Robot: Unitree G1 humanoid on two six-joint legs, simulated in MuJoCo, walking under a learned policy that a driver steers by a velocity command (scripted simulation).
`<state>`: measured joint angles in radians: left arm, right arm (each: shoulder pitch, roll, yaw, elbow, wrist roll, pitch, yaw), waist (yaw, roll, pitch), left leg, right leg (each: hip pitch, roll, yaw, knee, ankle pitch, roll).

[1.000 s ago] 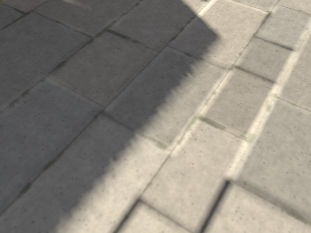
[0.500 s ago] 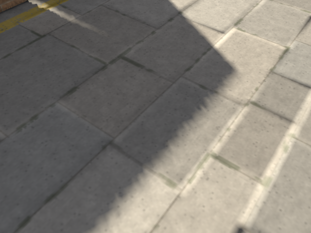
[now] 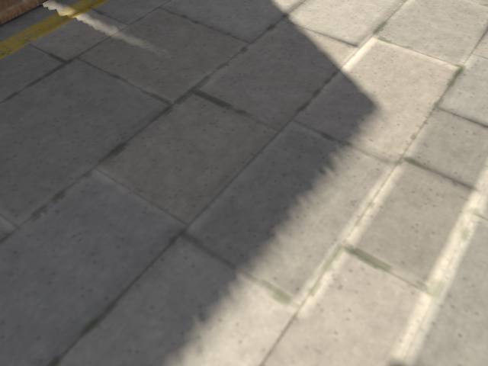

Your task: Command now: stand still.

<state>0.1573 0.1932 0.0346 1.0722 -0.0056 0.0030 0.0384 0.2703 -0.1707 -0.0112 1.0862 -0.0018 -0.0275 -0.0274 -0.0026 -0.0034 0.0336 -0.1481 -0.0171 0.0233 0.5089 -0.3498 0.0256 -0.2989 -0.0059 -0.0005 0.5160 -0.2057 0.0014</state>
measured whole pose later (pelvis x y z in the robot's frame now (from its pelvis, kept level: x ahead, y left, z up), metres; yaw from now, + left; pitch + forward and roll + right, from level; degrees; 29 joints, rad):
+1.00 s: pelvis +0.31 -0.09 -0.01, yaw -1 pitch +1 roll +0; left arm 0.19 0.22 0.03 1.08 0.00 -0.01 0.03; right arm 0.10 -0.18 -0.04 0.98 -0.02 -0.04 -0.02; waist 0.02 -0.02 0.03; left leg -0.40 0.00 0.06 0.51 -0.13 0.04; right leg -0.27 -0.01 -0.02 0.76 -0.54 0.02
